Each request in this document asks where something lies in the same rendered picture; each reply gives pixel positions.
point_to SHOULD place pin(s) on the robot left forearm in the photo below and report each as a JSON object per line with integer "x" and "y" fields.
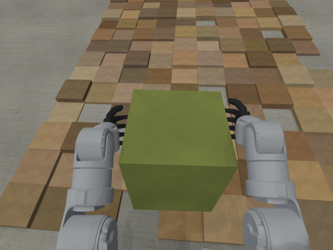
{"x": 93, "y": 162}

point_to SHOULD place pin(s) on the robot right forearm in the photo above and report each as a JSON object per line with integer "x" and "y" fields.
{"x": 266, "y": 156}

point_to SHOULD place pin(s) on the robot left hand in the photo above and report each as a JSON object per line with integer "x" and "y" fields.
{"x": 113, "y": 119}

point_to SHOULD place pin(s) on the robot left upper arm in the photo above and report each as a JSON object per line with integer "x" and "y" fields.
{"x": 89, "y": 232}

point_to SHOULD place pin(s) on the carton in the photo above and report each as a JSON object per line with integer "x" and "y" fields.
{"x": 177, "y": 151}

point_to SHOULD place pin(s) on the robot right hand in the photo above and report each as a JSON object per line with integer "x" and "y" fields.
{"x": 238, "y": 113}

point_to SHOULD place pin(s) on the robot right upper arm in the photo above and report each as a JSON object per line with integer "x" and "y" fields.
{"x": 273, "y": 228}

